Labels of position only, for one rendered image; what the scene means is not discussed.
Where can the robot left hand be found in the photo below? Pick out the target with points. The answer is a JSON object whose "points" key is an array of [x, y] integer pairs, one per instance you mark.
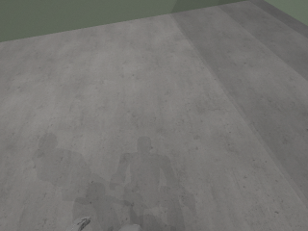
{"points": [[78, 224]]}

